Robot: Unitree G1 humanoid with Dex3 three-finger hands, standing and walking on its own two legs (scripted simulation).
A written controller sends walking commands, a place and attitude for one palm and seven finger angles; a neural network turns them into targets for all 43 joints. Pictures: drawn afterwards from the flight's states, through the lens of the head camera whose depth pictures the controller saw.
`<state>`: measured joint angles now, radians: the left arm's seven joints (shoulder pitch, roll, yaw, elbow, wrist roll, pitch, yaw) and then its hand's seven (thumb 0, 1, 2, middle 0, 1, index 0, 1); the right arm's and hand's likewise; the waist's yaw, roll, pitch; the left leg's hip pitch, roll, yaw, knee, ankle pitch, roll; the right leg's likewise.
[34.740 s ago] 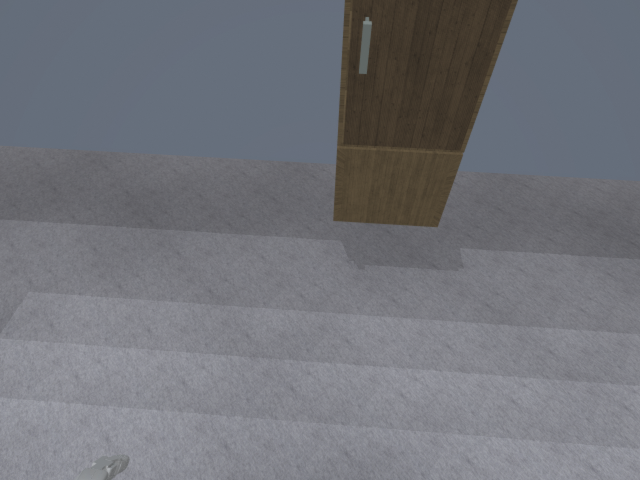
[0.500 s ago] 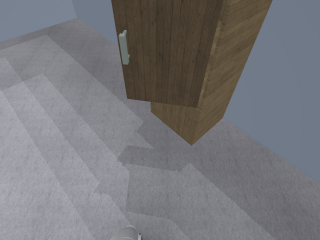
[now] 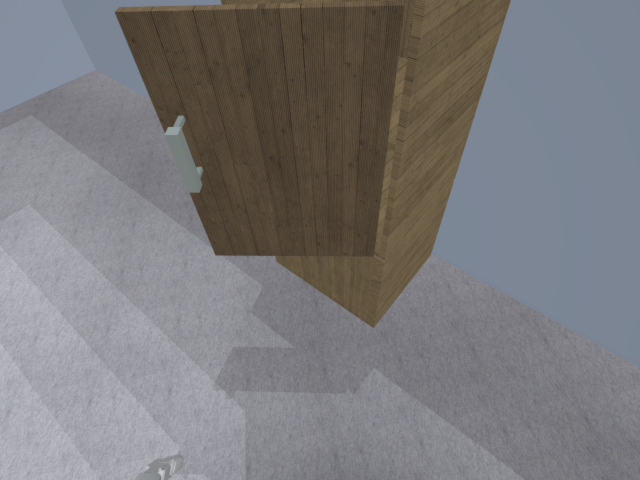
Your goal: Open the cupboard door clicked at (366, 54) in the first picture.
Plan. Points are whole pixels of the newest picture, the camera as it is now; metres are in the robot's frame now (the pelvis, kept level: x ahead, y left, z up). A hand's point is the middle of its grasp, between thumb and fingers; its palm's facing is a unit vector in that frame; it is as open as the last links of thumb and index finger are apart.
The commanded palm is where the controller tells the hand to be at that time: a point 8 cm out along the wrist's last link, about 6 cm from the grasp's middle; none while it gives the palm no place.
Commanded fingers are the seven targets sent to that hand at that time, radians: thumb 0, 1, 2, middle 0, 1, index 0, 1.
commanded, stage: come to a stop and stand still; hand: left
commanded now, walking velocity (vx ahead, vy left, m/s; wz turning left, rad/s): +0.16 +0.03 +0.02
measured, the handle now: (187, 154) +0.65 +0.28 +0.02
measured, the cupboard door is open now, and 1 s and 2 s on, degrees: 37 37 37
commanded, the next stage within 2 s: look again from close up in 1.26 s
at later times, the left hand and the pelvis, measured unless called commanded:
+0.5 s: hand out of the picture +0.12 +0.21 -0.17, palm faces +0.04 -0.97 -0.24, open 7.3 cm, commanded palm none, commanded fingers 0.00 0.90 0.90 -0.20 -0.30 -0.20 -0.30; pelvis +0.09 +0.01 +0.00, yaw -1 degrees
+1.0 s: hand out of the picture +0.11 +0.18 -0.17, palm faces -0.01 -0.98 -0.20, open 7.3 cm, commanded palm none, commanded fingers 0.00 0.90 0.90 -0.20 -0.30 -0.20 -0.30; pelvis +0.07 +0.00 +0.01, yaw -1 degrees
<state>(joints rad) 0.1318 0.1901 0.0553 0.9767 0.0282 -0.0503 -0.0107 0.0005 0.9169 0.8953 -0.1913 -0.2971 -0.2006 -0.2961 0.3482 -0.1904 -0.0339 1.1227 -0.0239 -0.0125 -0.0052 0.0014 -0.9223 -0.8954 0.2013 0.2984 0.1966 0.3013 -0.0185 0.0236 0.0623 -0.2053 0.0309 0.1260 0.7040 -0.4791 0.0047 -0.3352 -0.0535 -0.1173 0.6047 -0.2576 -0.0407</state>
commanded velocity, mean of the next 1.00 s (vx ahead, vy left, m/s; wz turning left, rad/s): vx -0.09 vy -0.01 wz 0.00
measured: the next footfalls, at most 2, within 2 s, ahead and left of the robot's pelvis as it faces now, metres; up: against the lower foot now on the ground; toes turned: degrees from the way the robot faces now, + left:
left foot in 0.26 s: +0.18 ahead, +0.15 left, +0.00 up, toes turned +6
right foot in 0.56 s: +0.09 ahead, -0.11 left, +0.00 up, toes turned -4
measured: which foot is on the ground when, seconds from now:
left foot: up 0.00-0.24, down 0.26-0.56, up 0.58-0.78, down 0.80-1.00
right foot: down 0.00-0.32, up 0.34-0.54, down 0.56-1.00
